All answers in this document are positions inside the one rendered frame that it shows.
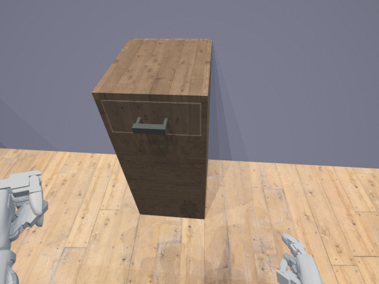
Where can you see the handle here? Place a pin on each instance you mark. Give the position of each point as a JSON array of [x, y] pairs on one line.
[[138, 128]]

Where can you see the robot left hand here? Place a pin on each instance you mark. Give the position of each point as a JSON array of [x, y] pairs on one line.
[[23, 190]]

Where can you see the cabinet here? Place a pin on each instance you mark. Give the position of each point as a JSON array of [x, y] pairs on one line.
[[167, 174]]

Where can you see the robot right hand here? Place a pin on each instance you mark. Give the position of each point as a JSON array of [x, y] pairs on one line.
[[305, 270]]

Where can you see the robot left forearm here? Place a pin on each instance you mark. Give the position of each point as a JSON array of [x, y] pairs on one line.
[[7, 275]]

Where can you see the drawer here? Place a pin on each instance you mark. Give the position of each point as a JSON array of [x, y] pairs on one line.
[[183, 117]]

